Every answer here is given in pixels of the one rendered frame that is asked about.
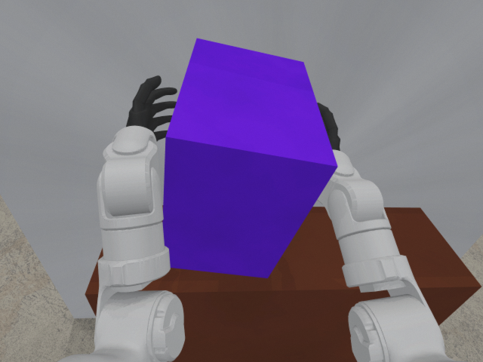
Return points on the left robot forearm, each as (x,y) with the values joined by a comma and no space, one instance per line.
(130,210)

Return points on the left robot hand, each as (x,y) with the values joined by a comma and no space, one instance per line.
(143,109)

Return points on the left robot upper arm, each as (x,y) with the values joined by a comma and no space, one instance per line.
(139,326)

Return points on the carton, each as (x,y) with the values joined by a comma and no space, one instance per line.
(246,157)

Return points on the right robot hand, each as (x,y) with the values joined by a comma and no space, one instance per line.
(330,126)

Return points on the right robot upper arm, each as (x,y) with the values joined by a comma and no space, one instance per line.
(395,329)

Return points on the right robot forearm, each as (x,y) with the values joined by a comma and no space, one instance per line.
(370,254)

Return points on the pedestal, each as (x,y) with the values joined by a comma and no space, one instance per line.
(300,312)

